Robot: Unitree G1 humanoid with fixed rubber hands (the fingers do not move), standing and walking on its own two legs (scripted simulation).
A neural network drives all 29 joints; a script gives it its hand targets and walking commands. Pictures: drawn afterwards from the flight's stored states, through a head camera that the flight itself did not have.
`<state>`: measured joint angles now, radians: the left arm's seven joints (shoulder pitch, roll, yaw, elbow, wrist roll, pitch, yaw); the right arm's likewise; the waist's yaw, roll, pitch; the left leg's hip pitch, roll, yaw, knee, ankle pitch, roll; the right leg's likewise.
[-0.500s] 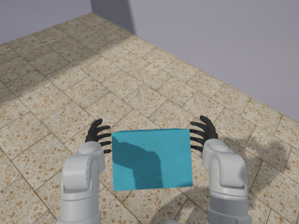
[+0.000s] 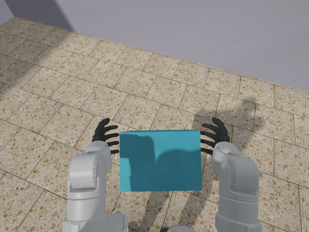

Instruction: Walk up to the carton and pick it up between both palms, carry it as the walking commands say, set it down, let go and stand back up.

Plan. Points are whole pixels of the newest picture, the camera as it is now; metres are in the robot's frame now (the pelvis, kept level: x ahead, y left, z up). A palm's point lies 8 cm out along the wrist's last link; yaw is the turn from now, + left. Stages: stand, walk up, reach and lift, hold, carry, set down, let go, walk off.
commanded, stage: carry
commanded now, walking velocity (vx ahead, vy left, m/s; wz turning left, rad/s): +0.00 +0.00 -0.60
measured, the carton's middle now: (159, 155) +0.33 -0.01 -0.07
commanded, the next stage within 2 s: none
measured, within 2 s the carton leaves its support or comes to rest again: neither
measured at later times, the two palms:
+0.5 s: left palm (135, 138) +0.31 +0.05 +0.08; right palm (263, 169) +0.24 -0.23 +0.08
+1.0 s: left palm (176, 156) +0.27 -0.04 +0.08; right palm out of the picture +0.13 -0.29 +0.09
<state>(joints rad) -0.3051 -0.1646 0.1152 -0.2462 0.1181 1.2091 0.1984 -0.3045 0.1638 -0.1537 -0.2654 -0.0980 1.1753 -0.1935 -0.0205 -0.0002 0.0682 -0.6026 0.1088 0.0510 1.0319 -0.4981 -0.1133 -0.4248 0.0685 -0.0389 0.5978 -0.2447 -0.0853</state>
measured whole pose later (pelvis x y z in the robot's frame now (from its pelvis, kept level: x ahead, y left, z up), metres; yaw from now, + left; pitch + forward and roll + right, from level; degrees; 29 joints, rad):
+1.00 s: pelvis -0.05 -0.01 +0.00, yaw -35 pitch +3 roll +0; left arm -0.29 -0.16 0.13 -0.24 0.11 1.23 0.25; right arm -0.35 0.18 -0.15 -0.16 -0.14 1.17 -0.17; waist 0.03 -0.04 -0.02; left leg -0.35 0.06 0.10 0.59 -0.29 -0.01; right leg -0.54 0.08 0.01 0.82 -0.41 0.01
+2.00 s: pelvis -0.22 +0.00 +0.00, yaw -71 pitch +2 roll -1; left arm -0.38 -0.19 0.18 -0.14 0.08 1.23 0.33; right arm -0.37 0.19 -0.18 -0.09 -0.21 1.18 -0.14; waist 0.05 0.01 -0.07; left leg -0.34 0.22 0.21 0.65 -0.31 -0.08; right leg -0.39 -0.03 -0.04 0.68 -0.41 0.07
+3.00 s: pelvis -0.37 +0.15 +0.00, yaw -104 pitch +4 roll +1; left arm -0.39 -0.19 0.18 -0.12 0.15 1.16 0.19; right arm -0.34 0.17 -0.15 -0.23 -0.07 1.21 -0.34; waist -0.08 0.00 0.06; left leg -0.60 0.10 0.07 1.06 -0.48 -0.13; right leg -0.51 0.07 0.02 0.59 -0.15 -0.07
